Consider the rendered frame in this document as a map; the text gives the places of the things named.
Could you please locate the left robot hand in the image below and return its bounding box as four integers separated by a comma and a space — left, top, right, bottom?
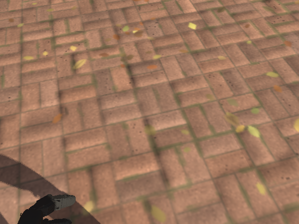
18, 194, 76, 224

